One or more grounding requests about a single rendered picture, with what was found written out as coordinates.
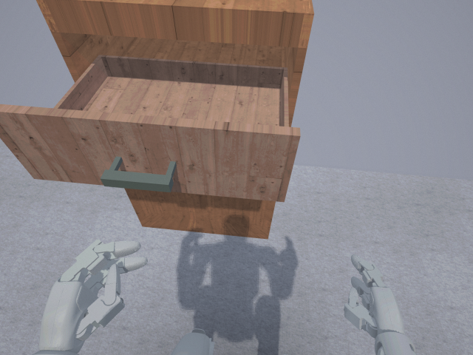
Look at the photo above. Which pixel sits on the cabinet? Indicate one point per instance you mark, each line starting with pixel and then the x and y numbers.
pixel 271 33

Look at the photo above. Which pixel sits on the handle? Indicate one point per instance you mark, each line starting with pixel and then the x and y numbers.
pixel 136 180

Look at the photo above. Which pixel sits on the right robot forearm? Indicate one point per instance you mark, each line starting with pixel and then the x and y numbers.
pixel 393 343

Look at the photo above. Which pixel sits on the drawer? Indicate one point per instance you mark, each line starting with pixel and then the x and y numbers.
pixel 225 125

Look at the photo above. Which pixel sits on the robot left thigh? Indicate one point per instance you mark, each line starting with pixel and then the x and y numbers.
pixel 194 344

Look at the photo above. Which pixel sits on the left robot hand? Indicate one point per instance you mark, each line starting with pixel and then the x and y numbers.
pixel 63 325

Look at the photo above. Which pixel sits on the right robot hand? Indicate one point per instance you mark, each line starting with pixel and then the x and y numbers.
pixel 379 302

